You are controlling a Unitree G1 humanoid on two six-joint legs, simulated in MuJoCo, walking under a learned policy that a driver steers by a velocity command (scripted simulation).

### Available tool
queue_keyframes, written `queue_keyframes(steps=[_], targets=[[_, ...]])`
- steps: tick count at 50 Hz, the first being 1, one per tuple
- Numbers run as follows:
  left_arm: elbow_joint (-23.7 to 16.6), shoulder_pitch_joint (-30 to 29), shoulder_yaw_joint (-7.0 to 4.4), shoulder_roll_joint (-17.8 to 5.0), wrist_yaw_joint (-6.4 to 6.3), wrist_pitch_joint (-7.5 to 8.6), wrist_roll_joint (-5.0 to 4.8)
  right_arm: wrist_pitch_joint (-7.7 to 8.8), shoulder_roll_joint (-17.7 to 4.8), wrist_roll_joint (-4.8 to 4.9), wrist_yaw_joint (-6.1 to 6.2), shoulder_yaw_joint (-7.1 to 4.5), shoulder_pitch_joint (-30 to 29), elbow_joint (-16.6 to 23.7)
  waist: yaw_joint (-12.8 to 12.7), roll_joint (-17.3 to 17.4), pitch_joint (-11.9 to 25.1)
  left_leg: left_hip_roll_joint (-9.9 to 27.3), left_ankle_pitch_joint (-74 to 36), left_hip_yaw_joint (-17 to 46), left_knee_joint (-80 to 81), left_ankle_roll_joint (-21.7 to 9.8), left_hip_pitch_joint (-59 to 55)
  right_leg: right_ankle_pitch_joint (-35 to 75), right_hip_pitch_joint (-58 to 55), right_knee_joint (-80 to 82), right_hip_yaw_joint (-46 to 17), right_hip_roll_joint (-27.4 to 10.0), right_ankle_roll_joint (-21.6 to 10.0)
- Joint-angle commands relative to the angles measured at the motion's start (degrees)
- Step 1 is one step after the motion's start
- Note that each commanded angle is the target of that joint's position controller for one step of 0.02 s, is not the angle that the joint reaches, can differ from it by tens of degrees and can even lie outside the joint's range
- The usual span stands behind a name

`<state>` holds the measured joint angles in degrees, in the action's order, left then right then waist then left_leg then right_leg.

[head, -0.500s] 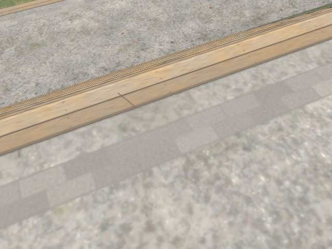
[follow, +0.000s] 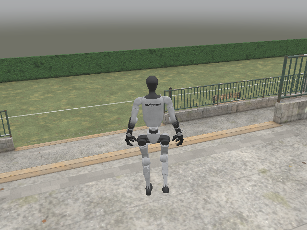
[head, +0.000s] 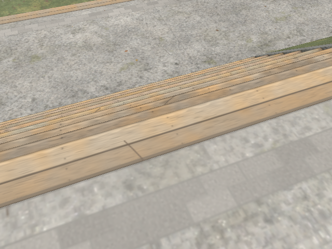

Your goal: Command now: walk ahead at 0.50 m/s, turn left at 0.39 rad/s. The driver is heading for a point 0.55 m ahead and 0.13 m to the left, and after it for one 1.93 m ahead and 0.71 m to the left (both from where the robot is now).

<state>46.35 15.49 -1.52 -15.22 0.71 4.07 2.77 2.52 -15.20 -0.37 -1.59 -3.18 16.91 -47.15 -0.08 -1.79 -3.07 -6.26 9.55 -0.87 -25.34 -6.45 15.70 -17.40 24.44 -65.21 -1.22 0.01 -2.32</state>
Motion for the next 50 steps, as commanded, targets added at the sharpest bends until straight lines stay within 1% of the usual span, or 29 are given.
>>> queue_keyframes(steps=[1, 5, 8, 13, 15, 16, 17, 18, 19, 20, 21, 22, 23, 25, 29, 32, 33, 36, 39, 41, 42, 43, 44, 45, 46, 47, 48, 49, 50], targets=[[-3.3, 2.6, -0.68, -4.3, 0.18, -0.93, 0.41, 1.54, -7.1, 0.53, 0.24, -1.72, 2.6, 2.1, -1.3, 4.4, 2.9, 14.6, -13.0, 19.0, 13.4, -9.1, -5.4, 1.6, 7.5, 2.7, -1.1, -3.4, 2.2], [-6.8, -7.6, -0.23, -3.8, 0.25, -1.42, 0.14, 1.23, -7.8, 0.76, 0.71, -2.08, 6.8, 0.9, 1.1, 4.5, 0.3, 12.4, -12.8, 17.7, 15.3, -7.7, -5.2, 10.2, 12.7, 13.5, 0.4, -3.9, 4.8], [-8.6, -13.5, 0.22, -3.1, 0.59, -1.24, -0.27, 0.94, -7.9, 0.77, 1.03, -2.31, 10.2, 0.1, 3.5, 5.2, 0.9, 11.2, -16.2, 17.7, 13.1, -5.4, -8.5, 16.4, 13.1, 21.0, 0.5, -2.8, 5.3], [-11.5, -21.1, 0.83, -3.2, 0.71, -0.41, -0.97, 0.43, -8.3, -0.35, 1.85, -2.5, 13.7, -0.2, 6.0, 6.0, 1.1, 12.4, -23.9, 21.3, 7.7, -5.2, -14.6, 15.4, 12.6, 29.0, 0.5, -0.2, 4.5], [-11.6, -19.6, 0.64, -4.2, 0.55, 0.1, -1.2, 0.33, -9.0, -0.59, 2.32, -2.72, 11.8, 0.6, 4.3, 6.6, 1.4, 13.2, -25.3, 23.3, 5.4, -4.2, -14.4, 13.0, 7.5, 32.8, -0.6, 0.5, 3.3], [-10.8, -16.5, 0.35, -5.0, 0.31, 0.37, -1.34, 0.32, -9.5, -0.62, 2.41, -2.86, 9.6, 1.2, 2.5, 7.0, 2.1, 12.9, -27.0, 23.6, 3.5, -3.2, -12.5, 10.9, 1.7, 35.1, -0.6, 1.3, 2.4], [-9.1, -11.0, -0.22, -6.2, -0.19, 0.7, -1.41, 0.52, -10.0, -0.57, 2.22, -2.94, 7.9, 1.6, 0.1, 6.7, 4.4, 11.6, -30.8, 23.5, -1.0, -2.1, -10.7, 9.1, -6.6, 37.1, -0.1, 2.8, 1.3], [-7.4, -3.8, -1.02, -8.2, -0.93, 1.46, -1.01, 0.96, -9.8, 0.02, 1.67, -2.83, 6.9, 1.8, -3.7, 3.9, 8.4, 8.3, -30.1, 20.9, -10.5, -0.6, -7.3, 10.5, -17.9, 40.4, -1.7, 0.7, -0.5], [-7.0, 5.4, -2.14, -12.5, -2.12, 1.83, 0.24, 1.58, -6.4, 0.8, 1.2, -1.87, 7.0, 3.5, -6.9, -2.2, 17.0, 5.5, -15.8, 16.5, -25.1, 0.6, -0.6, -1.2, -31.4, 41.7, -14.0, -12.3, -3.5], [-7.3, 5.4, -3.26, -16.6, -2.42, 0.81, 0.8, 1.24, -1.9, 2.34, 1.37, -0.92, 14.3, 4.8, -3.0, -14.5, 22.6, -3.0, 22.7, 8.7, -39.5, 2.3, 16.3, -4.6, -43.4, 46.4, -38.6, -26.3, -10.4], [-7.1, 3.3, -3.12, -12.3, -2.08, 0.02, -0.23, 0.25, -7.3, 0.05, 2.01, -1.48, 13.0, 3.2, -2.3, -6.9, 17.3, 2.4, 20.5, 7.5, -45.0, 1.8, 22.3, -11.0, -37.6, 47.6, -42.1, -25.2, -10.9], [-7.6, 0.3, -1.96, -7.3, -1.83, 0.0, -0.71, -0.06, -7.8, -0.67, 1.54, -1.79, 8.3, 3.2, -2.1, -0.8, 9.8, 4.5, 14.5, 7.4, -44.9, 2.0, 22.0, -9.0, -29.8, 49.0, -32.7, -21.9, -9.4], [-7.3, -1.8, -1.38, -5.1, -1.52, 0.16, -0.65, -0.18, -6.7, -0.77, 0.96, -1.6, 5.7, 3.7, -1.2, 0.3, 5.8, 6.1, 11.2, 6.7, -43.0, 2.6, 20.9, -1.6, -24.2, 50.7, -24.8, -18.9, -8.1], [-5.8, -1.1, -1.11, -4.2, -1.48, 0.86, -0.92, -1.37, -5.6, -1.77, -0.27, -1.54, 4.8, 3.9, 0.2, -4.0, 3.2, 8.2, 9.4, 5.7, -40.9, 3.5, 18.5, 8.6, -18.6, 52.7, -14.4, -14.8, -6.1], [-3.7, 1.6, -1.75, -5.0, -0.86, 2.47, -1.95, -2.67, -4.1, -1.96, -1.51, -1.12, 0.7, 6.1, 0.9, -3.7, 2.9, 9.2, 5.0, 4.7, -40.1, 4.5, 21.7, 18.8, -18.2, 55.2, -6.2, -14.7, -7.1], [-2.4, 3.6, -1.87, -5.0, -0.83, 2.1, -1.73, -2.77, -3.5, -1.8, -1.93, -0.74, -4.9, 8.2, 0.0, -3.0, 1.3, 9.9, -0.4, 3.8, -35.6, 5.3, 25.7, 22.5, -19.2, 56.0, -0.5, -14.1, -7.3], [-2.1, 3.6, -1.84, -5.0, -0.84, 1.94, -1.74, -2.69, -3.1, -1.67, -2.05, -0.5, -6.6, 8.9, 0.1, -2.8, 0.3, 9.7, -2.4, 2.9, -32.4, 5.5, 25.3, 27.9, -18.8, 55.3, 1.9, -13.5, -7.0], [-1.4, 3.5, -1.9, -5.6, -1.02, 1.45, -2.16, -2.04, -0.9, -1.53, -2.6, 0.67, -11.2, 10.5, -0.5, -3.4, -0.3, 8.4, -8.7, -1.8, -19.2, 4.8, 17.8, 39.3, -16.5, 51.7, 9.4, -11.3, -5.2], [-0.4, 5.4, -2.57, -8.0, -1.56, 0.68, -2.31, -1.93, -1.6, -1.83, -2.61, 0.62, -12.3, 11.4, -1.1, -4.5, 1.3, 6.1, -6.4, -4.8, -13.0, 3.1, 12.8, 45.6, -20.2, 45.9, 11.2, -12.4, -3.7], [-0.3, 5.5, -3.09, -9.3, -2.29, -0.2, -2.45, -1.72, -3.2, -2.42, -1.96, -0.05, -8.5, 11.1, 0.2, -4.9, 3.9, 3.5, -1.4, -5.7, -10.2, 1.2, 7.8, 52.9, -22.5, 37.1, 11.6, -13.0, -2.8], [-0.5, 4.9, -3.23, -9.8, -2.63, -0.81, -2.57, -1.26, -4.0, -2.86, -1.41, -0.58, -3.4, 9.8, 2.4, -3.7, 6.8, 1.9, -2.1, -5.3, -6.6, -0.1, 2.2, 51.7, -22.0, 28.4, 12.1, -12.6, -2.2], [-0.9, 5.1, -3.25, -9.8, -2.6, -1.1, -2.74, -0.56, -5.9, -3.58, -0.39, -1.47, 3.0, 7.8, 5.5, 0.2, 10.9, 2.2, -11.1, -3.2, -0.6, -1.9, -7.3, 41.0, -17.6, 15.2, 13.3, -10.4, 0.0], [-2.9, 9.2, -2.07, -4.8, -2.28, -1.36, -1.68, -0.18, -11.7, -2.98, 0.6, -2.76, 4.9, 7.9, 3.4, 10.4, 16.5, 17.8, -39.9, 13.1, -5.9, -5.2, -21.7, -3.0, -2.9, -2.0, 13.4, -6.0, 2.2], [-5.2, 13.2, -1.79, -4.6, -2.26, -2.48, -2.44, -1.04, -17.0, -0.13, 0.88, -4.37, 5.5, 10.2, 2.9, 16.3, 27.4, 30.9, -56.6, 35.3, -4.4, -17.6, -32.5, -22.9, 9.3, -18.2, 5.5, 2.5, 4.4], [-4.5, 9.1, -2.24, -7.1, -2.4, -3.29, -1.12, -2.36, -13.8, 1.35, 1.55, -4.12, 4.6, 10.9, 4.8, 5.1, 25.8, 27.6, -46.7, 30.6, -1.3, -16.8, -28.2, -17.0, 11.8, -18.5, -0.5, -1.2, 4.5], [-5.6, 4.8, -1.96, -6.0, -2.46, -3.41, -1.68, -2.95, -10.8, 1.05, 2.1, -3.09, 0.5, 10.9, 3.5, 4.9, 16.9, 25.1, -38.7, 25.7, 1.1, -15.6, -19.6, -12.7, 12.9, -16.7, -0.3, -2.4, 4.6], [-5.7, 2.5, -1.84, -5.6, -2.7, -3.55, -1.29, -3.36, -7.6, 0.56, 2.31, -2.06, -2.1, 10.5, 1.5, 2.6, 10.5, 21.1, -33.0, 22.1, 3.5, -12.3, -11.7, -9.8, 12.1, -11.3, -0.6, -4.0, 4.6], [-6.1, 2.4, -1.85, -5.5, -2.64, -4.38, -0.72, -3.42, -6.4, 0.64, 2.45, -1.7, -3.5, 10.4, -0.2, 4.3, 7.5, 17.8, -30.5, 19.5, 4.9, -10.2, -6.3, -8.2, 9.8, -7.3, -1.0, -4.6, 4.9], [-5.4, 4.1, -1.92, -5.5, -2.53, -5.41, -0.34, -3.43, -5.7, 0.3, 2.35, -1.52, -4.4, 10.6, -1.2, 4.9, 7.5, 16.1, -28.7, 17.7, 5.8, -9.1, -2.6, -6.8, 6.5, -5.6, -0.6, -4.2, 5.0]])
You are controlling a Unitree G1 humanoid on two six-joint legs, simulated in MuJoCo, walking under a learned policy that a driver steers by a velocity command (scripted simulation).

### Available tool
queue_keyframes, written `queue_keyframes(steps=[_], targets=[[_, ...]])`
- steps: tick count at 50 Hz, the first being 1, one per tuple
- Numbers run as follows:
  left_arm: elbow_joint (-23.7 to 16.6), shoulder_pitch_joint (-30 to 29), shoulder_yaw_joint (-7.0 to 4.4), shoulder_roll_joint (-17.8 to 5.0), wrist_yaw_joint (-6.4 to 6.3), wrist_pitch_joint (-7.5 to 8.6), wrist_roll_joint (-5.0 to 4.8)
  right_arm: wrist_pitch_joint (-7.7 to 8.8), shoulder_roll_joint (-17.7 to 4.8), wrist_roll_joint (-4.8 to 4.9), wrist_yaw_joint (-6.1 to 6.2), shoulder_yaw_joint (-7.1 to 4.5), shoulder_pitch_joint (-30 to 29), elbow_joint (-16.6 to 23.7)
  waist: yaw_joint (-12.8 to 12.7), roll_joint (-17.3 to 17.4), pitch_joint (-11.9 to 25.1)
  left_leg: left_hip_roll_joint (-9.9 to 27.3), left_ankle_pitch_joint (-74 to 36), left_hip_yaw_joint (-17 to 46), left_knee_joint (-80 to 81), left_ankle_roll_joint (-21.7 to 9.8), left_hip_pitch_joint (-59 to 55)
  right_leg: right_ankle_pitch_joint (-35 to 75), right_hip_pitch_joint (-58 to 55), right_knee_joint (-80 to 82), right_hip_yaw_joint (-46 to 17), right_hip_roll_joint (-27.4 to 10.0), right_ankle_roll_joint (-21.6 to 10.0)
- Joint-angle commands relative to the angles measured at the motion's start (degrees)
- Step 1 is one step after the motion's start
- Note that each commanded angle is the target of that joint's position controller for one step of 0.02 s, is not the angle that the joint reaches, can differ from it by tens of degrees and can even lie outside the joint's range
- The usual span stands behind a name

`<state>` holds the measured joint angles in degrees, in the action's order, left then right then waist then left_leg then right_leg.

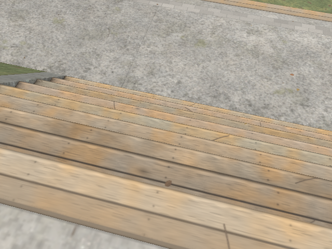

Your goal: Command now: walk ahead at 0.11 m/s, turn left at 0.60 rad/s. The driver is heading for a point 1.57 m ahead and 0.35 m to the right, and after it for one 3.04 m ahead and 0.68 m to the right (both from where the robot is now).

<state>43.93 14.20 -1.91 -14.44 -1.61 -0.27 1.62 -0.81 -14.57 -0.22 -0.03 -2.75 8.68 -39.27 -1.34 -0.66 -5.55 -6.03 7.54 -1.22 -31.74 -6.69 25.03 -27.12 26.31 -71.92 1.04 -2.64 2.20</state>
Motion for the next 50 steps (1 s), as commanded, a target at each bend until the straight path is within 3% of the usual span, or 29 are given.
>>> queue_keyframes(steps=[1, 4, 9, 12, 15, 17, 18, 19, 20, 21, 25, 30, 32, 34, 35, 36, 37, 38, 39, 40, 41, 42, 43, 46, 50], targets=[[-2.7, 6.1, -1.55, -6.0, -0.09, -1.77, 0.83, 0.17, -6.8, -0.29, 0.48, -2.09, 4.0, 2.7, -0.4, 3.5, 10.8, 14.9, -26.8, 17.8, 12.4, -8.4, -10.5, 3.7, 2.8, 2.1, -2.5, -0.7, 0.5], [-2.2, 5.9, -1.48, -4.9, 0.14, -2.45, 0.2, 0.74, -8.0, -0.87, 0.08, -2.56, 4.3, 2.4, -0.6, 3.0, 12.5, 14.2, -21.8, 16.9, 13.7, -7.8, -9.0, 6.0, 1.6, 6.0, -2.5, -0.2, 0.4], [-3.3, 0.1, -1.51, -4.5, 0.07, -3.22, -0.01, -0.07, -6.8, -1.18, 0.11, -2.22, 6.2, 1.7, 2.0, 6.0, 10.3, 13.4, 1.5, 19.9, 17.7, -6.3, -9.3, 7.9, 2.2, 15.2, -3.3, 0.0, -0.1], [-3.4, -1.3, -1.33, -4.2, 0.1, -3.29, -0.37, -0.56, -6.6, -1.64, 0.04, -2.13, 6.5, 1.2, 2.8, 7.1, 8.6, 13.4, 8.9, 21.4, 18.3, -6.0, -8.7, 5.5, -1.0, 21.8, -2.7, 1.3, -1.1], [-1.8, 0.7, -0.79, -3.0, 0.1, -2.93, -1.02, -0.7, -4.5, -2.15, 0.28, -1.0, 6.4, 0.2, 3.0, 7.1, 8.3, 14.2, 10.1, 20.7, 18.0, -5.6, -7.8, 3.3, -8.3, 30.9, -1.4, 2.6, -2.8], [-0.3, 3.7, -0.42, -1.9, 0.1, -2.52, -1.16, -0.88, -4.6, -1.56, 1.02, -0.57, 6.4, -0.9, 1.3, 5.7, 7.2, 14.1, 11.7, 19.7, 16.5, -3.9, -5.4, 8.2, -15.9, 42.5, -0.3, 3.9, -4.5], [-0.5, 3.3, -0.42, -2.7, 0.07, -2.05, -0.89, -0.9, -5.2, -1.26, 1.53, -0.66, 7.5, -1.5, 1.1, 4.0, 5.7, 13.3, 11.7, 19.3, 15.1, -1.6, -3.8, 11.8, -18.3, 49.4, -2.1, 3.5, -5.5], [-1.5, 2.3, -0.63, -5.0, -0.05, -1.32, -0.14, -0.7, -4.8, -1.07, 1.82, -0.58, 8.3, -1.3, 2.2, -0.1, 5.3, 11.4, 10.8, 17.5, 10.8, 1.0, -3.3, 11.3, -18.1, 53.7, -10.0, -1.9, -6.9], [-2.7, -0.6, -1.52, -10.0, 0.13, -0.77, -0.21, -0.39, -3.7, -0.25, 1.8, -0.44, 8.7, -0.3, 4.6, -8.0, 4.7, 4.2, 10.5, 9.1, 5.4, 3.5, -2.6, 17.5, -14.5, 56.1, -21.7, -10.6, -10.6], [-2.4, -1.9, -1.19, -8.0, 0.76, -0.36, -0.4, -0.34, -4.4, -0.69, 1.84, -0.5, 5.3, -0.5, 3.6, -8.5, 2.9, 2.8, 9.3, 5.5, 3.9, 4.4, -6.8, 22.4, -8.1, 57.0, -24.0, -12.8, -12.5], [-2.9, -1.3, -2.38, -9.7, 0.67, -0.38, -1.18, -0.18, -4.7, -0.79, 1.66, -1.02, 4.0, -0.5, 2.4, -9.6, 4.9, 1.5, 8.7, 2.9, -0.8, 5.1, -6.9, 31.0, -12.8, 52.0, -21.3, -7.5, -11.4], [-2.7, 3.4, -3.88, -10.9, 0.59, -1.56, -0.77, -0.07, -3.6, 0.15, 2.58, -0.78, 1.8, 1.4, -0.5, -7.4, 7.7, 1.2, 19.1, 3.3, -7.3, 6.1, 0.7, 46.3, -22.6, 48.2, -27.5, -8.7, -14.8], [-3.0, 2.2, -4.38, -11.2, 0.61, -2.14, -0.82, 0.25, -3.7, 0.67, 2.71, -0.61, 2.1, 1.8, 0.0, -7.3, 8.8, 1.3, 17.9, 3.9, -5.0, 6.2, -0.7, 47.3, -23.3, 47.5, -28.0, -7.5, -13.9], [-4.2, -1.8, -4.68, -11.2, 0.89, -2.76, -1.26, 0.61, -3.6, 0.72, 2.72, -0.45, 5.0, 1.3, 2.2, -7.2, 9.9, 1.2, 12.4, 3.5, 3.5, 5.9, -8.3, 42.9, -19.4, 46.3, -26.6, -4.5, -11.2], [-5.1, -4.1, -4.65, -10.6, 1.01, -2.9, -1.64, 0.88, -4.2, 0.29, 2.9, -0.58, 7.4, 0.7, 3.7, -6.7, 10.1, 2.5, 6.9, 4.2, 10.1, 5.4, -15.1, 36.2, -14.3, 44.9, -25.3, -2.1, -8.7], [-6.1, -3.8, -4.07, -8.1, 1.17, -2.73, -1.85, 1.03, -7.8, -0.62, 3.31, -1.37, 8.3, 0.8, 3.2, -1.3, 10.3, 9.9, 5.8, 10.9, 15.3, 3.5, -21.4, 23.5, -7.1, 40.0, -21.8, 1.9, -5.6], [-7.2, -0.5, -3.06, -3.9, 1.22, -2.48, -2.09, 0.66, -13.9, -1.27, 3.47, -2.39, 5.5, 2.4, 0.8, 12.9, 9.5, 24.4, -8.2, 25.7, 17.8, -2.1, -25.3, 1.8, 3.3, 29.6, -10.8, 10.9, -2.4], [-6.1, 0.2, -4.4, -8.9, 0.87, -2.82, -0.22, 0.23, -12.9, -1.41, 3.05, -2.38, 6.2, 2.4, 2.0, 12.4, 9.4, 29.5, -22.1, 26.1, 14.0, -8.7, -20.7, -9.3, 3.4, 16.9, -6.3, 9.1, -1.7], [-4.9, 0.5, -5.13, -10.5, 0.93, -3.04, -0.07, 0.15, -9.0, -1.16, 2.74, -1.18, 5.1, 3.0, 0.9, 6.1, 8.2, 27.2, -25.6, 21.8, 13.5, -9.3, -18.9, -7.3, 3.0, 10.5, -7.0, 7.5, -1.6], [-4.0, 0.7, -5.16, -9.8, 1.18, -3.42, -0.23, 0.1, -6.9, -1.06, 2.66, -0.51, 2.5, 3.4, -0.3, 3.9, 6.1, 23.4, -24.4, 16.2, 13.2, -7.4, -16.7, -3.6, 2.6, 7.5, -7.0, 6.6, -1.1], [-3.8, 0.9, -5.08, -9.4, 1.67, -3.79, -0.42, 0.08, -6.6, -1.44, 2.82, -0.29, 0.8, 3.8, -1.0, 5.2, 5.8, 20.1, -23.3, 12.0, 12.9, -5.1, -16.8, -0.4, 2.9, 6.7, -6.3, 6.6, -0.7], [-3.9, 0.9, -4.74, -8.6, 2.29, -4.08, -0.61, 0.21, -7.1, -1.58, 3.05, -0.35, 1.0, 3.6, -0.8, 8.0, 5.7, 18.4, -25.8, 9.3, 12.2, -4.4, -18.2, 1.0, 3.9, 7.2, -5.4, 6.6, -0.1], [-3.7, 0.7, -4.45, -8.3, 2.68, -4.18, -0.9, 0.21, -7.4, -1.61, 3.09, -0.56, 2.2, 3.5, 0.1, 8.6, 6.0, 17.6, -26.8, 7.8, 11.8, -4.3, -19.6, 1.8, 4.1, 7.8, -4.3, 6.7, 0.6], [-5.5, -3.1, -3.82, -7.5, 3.29, -4.44, -1.15, 0.12, -8.4, -1.4, 2.98, -1.03, 6.0, 2.6, 2.5, 8.5, 6.6, 19.8, -25.2, 7.5, 11.3, -5.7, -23.7, 1.8, 5.3, 12.6, -2.9, 5.8, 1.3], [-7.4, -5.8, -2.89, -6.2, 3.77, -4.65, -1.25, 0.18, -9.6, -1.58, 2.27, -1.57, 6.6, 2.2, 3.4, 9.8, 6.6, 21.3, -21.8, 5.2, 10.5, -5.9, -21.5, 0.9, -0.5, 22.1, -0.2, 4.2, 0.0]])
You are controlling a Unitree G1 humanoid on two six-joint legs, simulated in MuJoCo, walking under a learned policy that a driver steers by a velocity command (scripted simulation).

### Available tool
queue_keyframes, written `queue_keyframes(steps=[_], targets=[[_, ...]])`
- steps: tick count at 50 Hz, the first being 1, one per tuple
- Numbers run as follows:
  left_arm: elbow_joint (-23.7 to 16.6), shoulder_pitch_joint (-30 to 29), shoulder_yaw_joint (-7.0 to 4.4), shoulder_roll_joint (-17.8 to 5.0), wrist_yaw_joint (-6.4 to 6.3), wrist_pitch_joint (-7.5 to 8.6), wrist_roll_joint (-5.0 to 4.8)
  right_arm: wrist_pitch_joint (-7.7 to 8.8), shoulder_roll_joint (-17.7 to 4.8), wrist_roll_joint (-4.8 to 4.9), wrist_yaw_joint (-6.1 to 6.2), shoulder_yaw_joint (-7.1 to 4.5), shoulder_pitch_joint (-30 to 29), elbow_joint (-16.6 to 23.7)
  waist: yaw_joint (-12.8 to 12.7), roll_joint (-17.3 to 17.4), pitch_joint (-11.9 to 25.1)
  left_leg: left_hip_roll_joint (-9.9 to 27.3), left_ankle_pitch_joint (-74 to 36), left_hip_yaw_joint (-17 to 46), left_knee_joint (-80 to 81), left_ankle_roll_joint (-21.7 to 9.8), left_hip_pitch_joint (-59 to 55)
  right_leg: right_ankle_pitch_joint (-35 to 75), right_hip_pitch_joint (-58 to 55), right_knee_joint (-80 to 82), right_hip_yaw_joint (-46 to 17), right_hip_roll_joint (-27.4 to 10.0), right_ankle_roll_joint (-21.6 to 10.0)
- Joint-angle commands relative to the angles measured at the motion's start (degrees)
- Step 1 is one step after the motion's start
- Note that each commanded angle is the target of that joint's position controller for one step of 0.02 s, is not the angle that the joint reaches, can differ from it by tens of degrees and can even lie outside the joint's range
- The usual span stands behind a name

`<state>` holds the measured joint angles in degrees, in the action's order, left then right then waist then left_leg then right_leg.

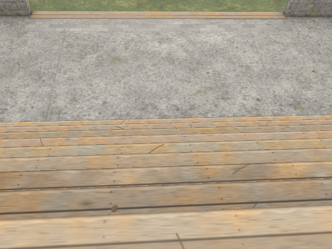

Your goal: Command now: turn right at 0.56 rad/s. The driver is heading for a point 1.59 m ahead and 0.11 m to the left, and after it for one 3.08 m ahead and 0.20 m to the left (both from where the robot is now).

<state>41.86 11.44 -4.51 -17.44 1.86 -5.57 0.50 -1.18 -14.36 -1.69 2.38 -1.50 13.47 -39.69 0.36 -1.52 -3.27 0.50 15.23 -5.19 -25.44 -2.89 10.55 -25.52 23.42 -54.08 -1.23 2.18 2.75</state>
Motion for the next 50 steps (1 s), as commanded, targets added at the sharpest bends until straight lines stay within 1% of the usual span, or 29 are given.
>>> queue_keyframes(steps=[1, 4, 5, 6, 7, 8, 9, 10, 11, 12, 13, 14, 15, 17, 23, 26, 28, 29, 30, 31, 32, 33, 34, 36, 38, 40, 47, 48, 50], targets=[[-5.7, -3.1, -0.21, -3.2, 0.35, 0.73, -0.32, 0.54, -10.2, -0.2, -0.41, -2.95, 1.5, 2.6, 1.6, 11.2, 4.5, 14.9, -30.0, 8.4, 3.6, -9.5, -5.7, -1.1, 0.1, 6.4, 3.1, -0.4, -1.1], [-6.6, -2.5, -0.09, -3.3, 0.36, 1.15, -0.69, 0.28, -11.2, -0.08, -0.82, -3.37, 1.3, 2.3, 1.3, 12.0, 5.2, 15.5, -29.4, 7.2, 1.0, -8.5, -4.3, -0.7, -4.4, 13.3, 5.3, 0.0, -2.7], [-6.6, -1.5, 0.0, -2.9, 0.3, 1.44, -0.63, 0.1, -11.5, 0.18, -0.84, -3.49, 0.7, 2.2, 0.4, 11.3, 5.5, 15.3, -27.6, 6.3, -0.9, -7.4, -3.3, 1.8, -7.0, 17.8, 5.9, 0.4, -3.4], [-6.2, 0.3, 0.11, -2.6, 0.05, 1.98, -0.28, -0.12, -11.6, 0.61, -0.78, -3.58, 0.0, 2.1, -1.2, 9.8, 5.7, 14.3, -23.3, 4.3, -4.4, -5.2, -0.7, 7.8, -11.6, 25.5, 6.2, 1.0, -4.3], [-5.8, 1.9, -0.22, -4.2, -0.56, 2.79, 0.36, -0.23, -11.1, 0.5, -0.88, -3.61, 1.7, 1.5, -2.1, 4.6, 6.4, 12.4, -14.8, 1.7, -10.8, -1.5, 4.4, 14.0, -17.6, 33.0, 0.8, -0.7, -5.3], [-6.7, 3.0, -1.45, -10.9, -1.19, 3.69, 0.96, -0.67, -6.8, -0.38, -1.26, -2.61, 3.7, 3.3, -0.5, -11.8, 6.9, 6.0, 12.3, -3.7, -26.4, 3.1, 17.7, 27.1, -24.9, 37.4, -20.9, -16.6, -8.8], [-6.7, 6.9, -2.86, -15.2, -1.06, 3.69, 0.14, -1.67, -6.4, -0.09, -0.17, -1.98, -1.4, 6.2, -4.4, -13.3, 5.6, -1.3, 23.6, 2.1, -34.7, 4.6, 24.7, 43.3, -20.1, 35.9, -30.4, -25.2, -19.1], [-5.6, 8.7, -2.2, -12.2, -1.16, 3.61, -0.21, -2.2, -8.1, 0.01, 0.0, -2.41, -2.0, 5.4, -4.2, -6.0, 4.6, 0.7, 21.1, 6.0, -40.3, 5.0, 25.2, 47.8, -20.8, 34.2, -25.9, -22.9, -21.5], [-5.9, 5.1, -1.33, -9.4, -1.63, 3.39, -0.27, -2.15, -7.5, 0.7, -0.17, -2.27, -1.5, 4.6, -2.5, -6.0, 3.2, 1.3, 16.6, 6.7, -41.1, 5.1, 24.8, 42.1, -18.1, 34.9, -21.5, -19.9, -20.8], [-6.5, 0.5, -0.52, -7.1, -1.94, 3.11, -0.08, -1.87, -8.1, 0.85, -0.41, -2.56, -1.2, 3.4, -0.5, -4.4, 1.9, 2.3, 11.7, 7.5, -38.5, 5.1, 23.3, 37.1, -16.2, 35.9, -17.2, -15.3, -17.8], [-7.0, -1.9, -0.12, -6.1, -2.34, 3.13, -0.25, -1.81, -9.0, 0.38, -0.75, -2.94, -0.2, 2.6, 0.2, -5.5, 2.5, 1.9, 8.9, 6.6, -37.7, 5.3, 21.6, 38.3, -16.1, 35.6, -14.5, -12.6, -16.1], [-6.7, -1.8, 0.26, -5.3, -2.39, 3.2, -0.18, -1.88, -9.0, 0.15, -1.19, -2.98, 1.5, 1.4, 0.6, -5.6, 4.5, 1.2, 7.5, 5.8, -38.1, 5.6, 19.4, 42.2, -16.6, 35.1, -12.5, -11.2, -15.5], [-6.3, -0.9, 0.36, -5.3, -2.36, 3.44, -0.18, -2.08, -8.6, 0.33, -1.54, -2.92, 2.1, 0.9, 0.6, -4.7, 5.8, 0.8, 6.8, 5.6, -37.6, 5.7, 18.1, 42.8, -17.0, 34.9, -11.8, -11.1, -15.2], [-5.5, 0.5, 0.39, -5.4, -2.27, 3.9, 0.06, -2.51, -7.2, 0.8, -1.87, -2.52, 1.6, 0.4, 0.0, -3.6, 5.7, 0.7, 6.4, 5.4, -34.1, 5.7, 17.6, 39.0, -17.6, 35.7, -12.0, -11.2, -15.1], [-3.7, 2.3, 0.81, -5.3, -2.22, 3.99, 1.06, -2.89, -5.6, 0.75, -1.48, -1.82, -1.5, -0.2, -2.1, -5.8, 2.9, -0.2, 8.2, 5.4, -19.4, 4.0, 11.6, 24.6, -14.1, 36.9, -14.7, -11.6, -15.7], [-2.9, 1.5, 1.11, -5.2, -2.28, 3.98, 1.25, -2.41, -5.2, 1.25, -0.97, -1.59, -0.5, -1.3, -1.7, -5.6, 3.0, -1.4, 8.3, 5.1, -12.4, 2.8, 6.1, 25.3, -11.8, 35.6, -16.5, -11.9, -15.5], [-2.3, -0.2, 1.69, -4.4, -2.75, 3.97, 0.58, -1.7, -3.8, 1.13, -0.59, -1.1, 2.6, -2.9, 0.9, -3.5, 3.4, -1.6, 0.8, 4.7, 0.0, 1.8, -1.3, 25.4, -9.3, 33.4, -16.6, -10.9, -13.4], [-1.9, 0.4, 2.21, -3.3, -2.91, 4.24, 0.4, -0.93, -4.0, 0.65, -0.35, -0.81, 3.3, -3.3, 1.4, -1.2, 4.0, 0.8, -6.4, 7.7, 6.8, 1.3, -7.1, 22.8, -6.2, 32.8, -16.5, -10.0, -10.7], [-1.9, 2.2, 3.09, -0.6, -2.8, 4.76, 0.42, 0.0, -6.5, -0.32, -0.01, -0.84, 3.9, -3.3, 0.2, 4.4, 5.9, 9.0, -9.0, 16.6, 10.0, 0.0, -11.5, 17.5, -3.8, 29.3, -13.8, -7.2, -7.9], [-1.2, 4.1, 2.8, -0.6, -2.68, 4.56, -0.29, 0.35, -9.9, 0.41, -0.37, -1.36, -1.0, -2.9, -3.5, 10.8, 3.4, 13.1, -14.6, 20.5, 9.3, -3.8, -2.7, 10.9, -7.4, 30.1, -7.3, -0.2, -6.4], [0.4, 3.6, 2.76, -1.9, -2.89, 4.24, 0.39, 0.6, -7.0, 0.63, -0.98, -0.68, -3.0, -2.8, -2.7, 9.2, 3.4, 12.2, -11.7, 19.0, 9.1, -4.3, 1.2, 11.6, -13.5, 31.3, -6.7, -1.1, -6.0], [1.2, 3.2, 2.65, -2.1, -2.8, 4.23, 0.52, 0.83, -5.8, 0.59, -1.25, -0.18, -3.6, -3.0, -2.4, 8.9, 2.7, 9.3, -8.1, 16.7, 9.1, -2.7, 2.1, 14.7, -14.9, 32.6, -7.7, -1.5, -6.1], [2.1, 2.7, 2.46, -2.8, -2.72, 4.39, 0.38, 0.81, -5.9, 0.58, -1.18, -0.2, -3.2, -3.5, -1.7, 8.3, 2.1, 7.0, -6.1, 14.9, 9.0, -1.4, 1.5, 17.3, -15.1, 32.9, -8.1, -2.0, -6.1], [3.1, 2.8, 2.4, -2.9, -2.61, 4.75, 0.54, 0.92, -6.4, 1.09, -0.77, -0.27, -1.2, -5.0, -1.0, 7.3, 2.2, 5.5, -7.2, 13.5, 8.3, -0.7, -0.6, 20.3, -14.1, 33.2, -8.7, -3.1, -6.1], [4.9, 3.5, 2.74, -1.9, -2.94, 5.05, 0.33, 0.85, -5.9, 1.14, -0.75, -0.23, -0.3, -6.1, -0.5, 4.3, 2.3, 5.4, -8.0, 13.1, 7.5, -1.0, -2.6, 20.2, -12.6, 34.0, -8.9, -3.3, -5.8], [6.4, 3.6, 2.88, -1.4, -3.16, 5.09, 0.31, 0.83, -5.5, 1.05, -0.8, -0.11, -0.3, -7.0, -0.3, 2.6, 2.0, 5.4, -7.8, 13.0, 7.4, -1.3, -2.9, 20.0, -12.3, 34.7, -9.0, -3.4, -5.5], [11.7, 4.3, 3.02, -1.3, -3.64, 5.12, 0.17, 1.01, -5.2, 0.92, -0.77, 0.06, -0.1, -11.5, -0.2, 1.4, 1.6, 4.9, -8.6, 12.7, 8.0, -1.4, -3.2, 21.1, -13.5, 35.9, -9.2, -4.2, -5.4], [12.7, 5.0, 3.2, -0.9, -3.67, 5.07, 0.24, 1.01, -4.9, 0.8, -0.82, 0.17, 0.6, -12.4, -0.1, 1.7, 2.8, 4.6, -2.5, 12.9, 9.1, -1.5, -3.6, 17.0, -14.1, 36.1, -8.8, -3.7, -5.5], [13.1, 4.7, 2.71, -1.9, -3.62, 4.84, 0.72, 0.47, -7.5, 0.67, -0.92, -0.92, 2.0, -13.6, 0.6, 4.5, 0.9, 4.4, 16.1, 15.4, 10.2, -3.6, -2.6, 3.1, -9.5, 30.6, -5.8, -0.3, -6.7]])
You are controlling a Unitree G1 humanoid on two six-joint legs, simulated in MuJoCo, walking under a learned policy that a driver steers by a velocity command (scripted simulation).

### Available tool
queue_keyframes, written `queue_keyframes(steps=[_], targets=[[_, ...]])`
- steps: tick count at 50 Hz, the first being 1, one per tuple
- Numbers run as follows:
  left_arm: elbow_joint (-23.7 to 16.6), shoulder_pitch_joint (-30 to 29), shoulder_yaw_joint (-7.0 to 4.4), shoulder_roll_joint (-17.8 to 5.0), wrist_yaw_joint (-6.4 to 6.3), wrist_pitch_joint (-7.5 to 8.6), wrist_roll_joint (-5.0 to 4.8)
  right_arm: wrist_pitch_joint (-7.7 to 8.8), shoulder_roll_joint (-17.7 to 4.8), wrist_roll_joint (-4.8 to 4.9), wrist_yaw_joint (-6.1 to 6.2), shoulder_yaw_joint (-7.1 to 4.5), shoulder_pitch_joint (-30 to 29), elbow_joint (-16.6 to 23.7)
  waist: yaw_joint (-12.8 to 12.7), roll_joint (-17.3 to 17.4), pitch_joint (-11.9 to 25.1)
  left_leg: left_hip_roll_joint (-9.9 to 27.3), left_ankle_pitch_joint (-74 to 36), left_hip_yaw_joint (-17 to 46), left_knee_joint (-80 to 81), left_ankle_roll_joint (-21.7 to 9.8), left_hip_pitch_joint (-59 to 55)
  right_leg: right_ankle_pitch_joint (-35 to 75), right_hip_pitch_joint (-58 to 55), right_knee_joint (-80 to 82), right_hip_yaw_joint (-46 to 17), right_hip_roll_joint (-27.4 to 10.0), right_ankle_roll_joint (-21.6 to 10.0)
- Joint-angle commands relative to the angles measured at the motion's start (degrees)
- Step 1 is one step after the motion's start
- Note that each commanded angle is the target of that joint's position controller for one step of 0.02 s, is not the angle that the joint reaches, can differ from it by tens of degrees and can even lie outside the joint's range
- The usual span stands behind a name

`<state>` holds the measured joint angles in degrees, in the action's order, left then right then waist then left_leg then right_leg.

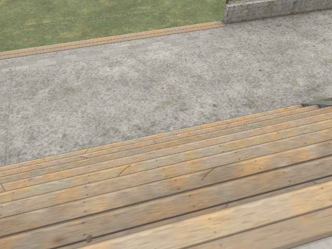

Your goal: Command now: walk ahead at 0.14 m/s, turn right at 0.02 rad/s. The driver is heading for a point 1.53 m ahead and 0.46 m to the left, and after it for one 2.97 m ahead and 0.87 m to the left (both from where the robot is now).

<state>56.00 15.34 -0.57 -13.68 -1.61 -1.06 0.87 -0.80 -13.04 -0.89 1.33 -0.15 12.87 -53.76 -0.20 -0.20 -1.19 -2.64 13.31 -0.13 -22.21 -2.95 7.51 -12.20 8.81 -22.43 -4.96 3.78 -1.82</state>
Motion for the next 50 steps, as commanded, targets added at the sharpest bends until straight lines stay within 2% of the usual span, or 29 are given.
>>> queue_keyframes(steps=[1, 3, 5, 9, 11, 12, 13, 14, 15, 16, 18, 22, 26, 28, 30, 33, 34, 35, 36, 37, 38, 39, 40, 41, 43, 44, 46, 48, 50], targets=[[-1.5, -0.4, -1.37, -5.7, 0.09, 0.28, 0.81, -0.22, -9.7, -0.18, 0.06, -2.68, 4.2, -0.1, 2.0, 5.1, -3.2, 9.9, 26.9, 14.5, 9.3, -5.7, 0.9, -15.3, 10.0, -5.3, -0.4, -0.5, -2.6], [-2.7, -2.8, -1.0, -4.0, 0.77, 0.84, 1.6, -0.27, -10.6, -0.21, 0.04, -3.4, 7.1, -1.4, 2.9, 7.9, -7.5, 17.6, 35.0, 24.0, 15.0, -10.7, 2.0, -13.5, 16.4, -14.4, 4.8, -1.0, -2.5], [-3.5, -4.1, -1.23, -4.5, 1.24, 1.81, 1.5, 0.62, -9.4, -0.8, -0.16, -3.43, 7.4, -1.6, 2.6, 6.0, -8.1, 20.1, 29.4, 26.2, 16.7, -12.5, 1.7, -13.0, 20.0, -20.6, 4.5, -3.8, -2.4], [-3.3, -3.0, -1.46, -4.0, 2.2, 3.54, 0.64, 2.23, -9.5, -0.29, -0.7, -3.92, 5.8, -1.9, 0.4, 5.9, -6.0, 15.3, 17.0, 16.4, 14.2, -10.0, 3.3, -9.8, 12.3, -13.6, 7.4, -3.6, -2.8], [-0.6, 4.6, -1.67, -2.8, 1.99, 3.97, 0.41, 2.08, -8.9, 0.34, -0.95, -3.89, 3.7, -1.7, -3.6, 4.5, -5.3, 11.1, 15.1, 11.9, 7.7, -8.1, 13.7, -2.6, -4.2, -3.1, 10.4, -0.7, -2.8], [1.2, 10.1, -2.44, -4.6, 1.46, 4.3, 0.5, 2.32, -7.6, 0.09, -0.95, -3.59, 3.4, -1.3, -5.5, 1.5, -3.8, 8.6, 15.3, 10.2, 1.6, -6.6, 21.1, -3.6, -14.4, -0.8, 7.2, -2.0, -2.8], [2.1, 17.1, -3.54, -9.1, 0.71, 4.84, 1.41, 2.84, -3.9, -0.02, -1.18, -2.54, 1.3, 0.6, -8.6, -9.3, -1.1, 2.7, 15.6, 3.8, -15.3, -4.1, 28.1, -17.3, -21.2, 8.7, -10.1, -15.0, -4.3], [3.0, 21.5, -4.66, -13.8, 0.63, 4.66, 1.24, 3.18, -2.4, 0.06, -1.22, -2.23, 1.8, 2.3, -8.5, -15.7, -0.8, -2.5, 19.9, -0.7, -30.4, -3.3, 36.1, -30.5, -20.4, 16.5, -30.4, -26.8, -9.6], [2.3, 17.2, -3.88, -10.3, 0.44, 4.42, 1.38, 3.01, -6.5, -1.0, -1.29, -3.18, 1.0, 2.0, -5.6, -6.1, -5.1, 2.0, 16.6, 4.3, -38.8, -4.0, 37.0, -30.5, -14.0, 15.4, -28.1, -27.2, -10.9], [0.3, 11.7, -3.24, -7.9, 0.7, 4.82, 1.17, 3.15, -5.8, -0.69, -1.97, -3.19, 1.8, 1.3, -2.9, -2.9, -7.0, 3.9, 11.0, 5.8, -40.6, -4.2, 36.3, -26.4, -10.4, 15.4, -22.6, -24.4, -9.7], [-1.2, 7.7, -2.41, -5.5, 0.38, 5.85, 0.55, 3.14, -4.6, -0.57, -2.79, -3.05, 3.4, 0.2, -0.4, -2.4, -6.8, 6.0, 3.8, 5.3, -40.4, -2.9, 33.8, -13.0, -8.8, 16.9, -11.7, -20.2, -6.9], [0.7, 13.3, -1.69, -3.5, 0.08, 6.63, 0.34, 1.81, -2.7, -0.59, -3.29, -2.92, 0.7, 1.5, -0.6, -3.4, -4.8, 5.6, -2.5, 2.0, -42.9, -1.3, 36.7, 18.1, -12.4, 13.0, 2.7, -16.6, -4.4], [1.1, 14.5, -0.81, -2.0, -0.16, 6.31, 0.2, 1.39, -0.7, -0.7, -3.3, -2.03, -8.3, 6.1, -1.2, -4.1, -7.6, 4.3, -9.0, -2.8, -32.8, -0.9, 36.6, 30.0, -8.4, 11.9, 10.4, -14.6, -3.2], [1.1, 14.4, -0.51, -2.3, -0.46, 6.18, -0.06, 1.34, 0.7, -0.76, -3.58, -1.15, -11.9, 7.9, -1.4, -4.4, -8.5, 3.5, -12.1, -6.4, -23.7, -1.4, 32.5, 33.7, -6.4, 10.7, 13.1, -14.2, -2.9], [1.4, 14.9, -0.62, -3.8, -0.86, 6.16, -0.18, 1.13, 0.3, -0.81, -3.47, -0.99, -13.0, 9.0, -1.3, -4.9, -7.4, 1.5, -11.6, -9.8, -18.0, -3.0, 26.6, 42.2, -7.1, 8.1, 15.1, -15.3, -2.7], [0.7, 11.9, -1.45, -7.6, -1.95, 5.73, -0.44, 1.37, -3.5, -0.47, -3.45, -2.35, -6.9, 8.4, 2.8, -7.0, -1.6, -3.0, -6.1, -11.0, -15.7, -6.3, 14.5, 62.8, -9.6, -3.6, 16.9, -16.5, -1.1], [0.3, 10.5, -1.61, -8.0, -2.23, 5.2, -0.07, 1.64, -5.1, -0.53, -3.37, -3.16, 0.2, 6.4, 5.9, -8.2, 2.5, -3.5, -4.6, -9.0, -15.0, -8.1, 7.8, 63.1, -9.9, -12.4, 16.8, -17.3, -1.3], [-0.5, 8.5, -1.95, -8.6, -2.11, 4.63, 0.13, 2.14, -6.7, -0.44, -3.07, -4.25, 9.4, 3.8, 10.3, -7.8, 6.9, -3.5, -4.9, -5.9, -10.3, -10.2, -2.1, 55.3, -6.4, -26.0, 17.0, -16.9, -1.4], [-1.7, 8.2, -2.02, -7.3, -1.46, 4.54, -0.09, 2.1, -10.8, -0.66, -2.04, -5.76, 14.9, 2.8, 12.2, -0.9, 10.6, 5.2, 1.0, 6.3, -4.9, -13.2, -11.3, 31.9, 2.8, -46.5, 18.4, -12.3, -0.8], [-4.9, 12.8, -1.34, -0.8, -0.09, 4.85, 0.23, 1.71, -15.3, -0.13, -1.65, -6.55, 10.6, 5.0, 3.9, 11.3, 16.0, 20.5, -11.2, 35.7, -3.6, -20.2, -26.9, -18.8, 24.5, -64.9, 11.9, -1.9, 1.7], [-7.5, 7.4, -2.07, -5.3, 0.37, 5.29, -0.45, 0.73, -15.0, 1.28, -1.52, -7.11, 11.7, 5.0, 8.4, 7.0, 18.6, 22.2, 0.2, 42.6, 4.3, -25.0, -29.1, -14.7, 35.0, -69.2, 2.5, -1.4, 1.4], [-8.8, 3.0, -2.42, -7.7, 0.51, 6.03, -0.57, 0.52, -11.7, 1.43, -0.88, -6.38, 8.3, 5.0, 6.7, 2.8, 8.6, 21.6, 2.5, 35.8, 7.1, -22.5, -20.5, -9.6, 38.1, -65.4, 1.7, -5.5, 0.9], [-9.2, 1.8, -2.69, -8.3, 0.46, 6.42, -0.67, 0.63, -9.2, 0.92, -0.91, -5.67, 5.7, 5.2, 3.7, -1.4, 1.9, 19.4, -2.0, 30.5, 8.7, -19.8, -9.2, -6.8, 34.3, -59.3, 2.3, -7.5, 0.6], [-9.2, 1.8, -2.68, -7.2, 0.21, 5.6, 0.09, 1.3, -7.7, 0.3, -0.94, -5.21, 3.8, 5.3, 0.6, -3.6, -0.6, 16.0, -8.0, 25.8, 8.8, -17.1, -1.8, -6.4, 29.7, -53.9, 1.6, -9.2, 1.0], [-9.0, 4.1, -2.31, -4.7, 0.14, 2.45, 1.54, 2.99, -7.3, 0.29, -0.82, -4.7, 3.4, 6.0, -2.5, -2.7, -0.5, 11.6, -14.4, 19.8, 8.8, -14.7, 6.0, -6.8, 22.7, -47.0, 1.9, -10.1, 2.4], [-9.6, 3.1, -2.39, -4.2, 0.07, 1.44, 1.7, 3.82, -7.7, 0.84, -0.95, -4.63, 3.9, 6.3, -2.9, -2.7, -0.9, 9.7, -18.4, 16.9, 8.9, -14.0, 9.3, -5.0, 20.0, -42.2, 2.7, -9.7, 3.3], [-12.1, -0.7, -2.53, -4.4, -0.28, 0.46, 1.47, 4.27, -9.4, 1.66, -0.95, -4.68, 5.3, 6.4, -2.5, 1.5, -1.4, 6.1, -22.5, 14.0, 9.4, -12.4, 12.0, 0.6, 17.5, -33.7, 4.2, -8.4, 3.8], [-13.5, -3.7, -1.93, -3.1, 0.03, -0.31, 2.4, 3.16, -9.5, 1.66, -0.62, -4.58, 7.5, 7.0, -0.6, 4.1, 0.9, 5.4, -35.1, 13.2, 6.1, -9.8, 9.5, 7.3, 18.5, -34.1, 6.8, -6.3, 4.1], [-14.5, -5.5, -2.2, -4.3, 0.01, -0.39, 1.62, 2.06, -9.2, 1.62, -0.38, -4.32, 9.5, 8.2, 0.6, 4.1, 2.4, 5.4, -38.6, 14.9, 3.4, -8.0, 5.9, 9.5, 21.1, -33.8, 5.9, -6.2, 4.1]])
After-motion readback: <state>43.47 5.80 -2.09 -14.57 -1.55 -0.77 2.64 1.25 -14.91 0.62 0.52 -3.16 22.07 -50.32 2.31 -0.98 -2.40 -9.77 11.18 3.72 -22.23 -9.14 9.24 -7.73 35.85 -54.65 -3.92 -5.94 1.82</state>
